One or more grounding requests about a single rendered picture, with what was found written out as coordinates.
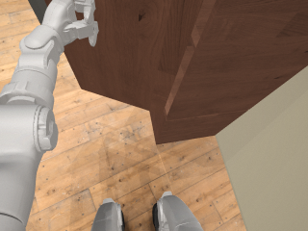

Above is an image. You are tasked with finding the right robot thigh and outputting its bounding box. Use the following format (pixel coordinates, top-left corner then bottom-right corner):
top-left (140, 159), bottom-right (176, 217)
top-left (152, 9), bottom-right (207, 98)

top-left (157, 194), bottom-right (204, 231)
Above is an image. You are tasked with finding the left robot upper arm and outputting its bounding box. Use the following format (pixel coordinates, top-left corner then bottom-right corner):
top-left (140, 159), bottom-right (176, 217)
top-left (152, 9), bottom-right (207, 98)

top-left (0, 104), bottom-right (59, 231)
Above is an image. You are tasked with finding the cupboard door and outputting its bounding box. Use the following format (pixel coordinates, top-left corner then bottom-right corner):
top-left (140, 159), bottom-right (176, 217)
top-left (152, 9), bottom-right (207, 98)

top-left (44, 0), bottom-right (204, 115)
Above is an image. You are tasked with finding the left robot hand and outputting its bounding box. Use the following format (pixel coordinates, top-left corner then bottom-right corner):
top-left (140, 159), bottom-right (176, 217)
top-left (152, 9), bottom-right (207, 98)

top-left (41, 0), bottom-right (99, 47)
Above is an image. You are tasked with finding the robot left forearm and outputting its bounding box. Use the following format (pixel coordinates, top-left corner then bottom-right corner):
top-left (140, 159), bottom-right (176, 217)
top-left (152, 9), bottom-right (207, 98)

top-left (0, 25), bottom-right (64, 111)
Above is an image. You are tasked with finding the handle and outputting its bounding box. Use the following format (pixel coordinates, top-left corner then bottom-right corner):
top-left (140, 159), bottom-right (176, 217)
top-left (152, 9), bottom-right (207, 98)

top-left (28, 0), bottom-right (47, 25)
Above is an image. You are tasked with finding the robot left shin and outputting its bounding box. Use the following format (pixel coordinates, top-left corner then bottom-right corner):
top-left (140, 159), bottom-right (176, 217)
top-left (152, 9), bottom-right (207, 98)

top-left (102, 197), bottom-right (122, 231)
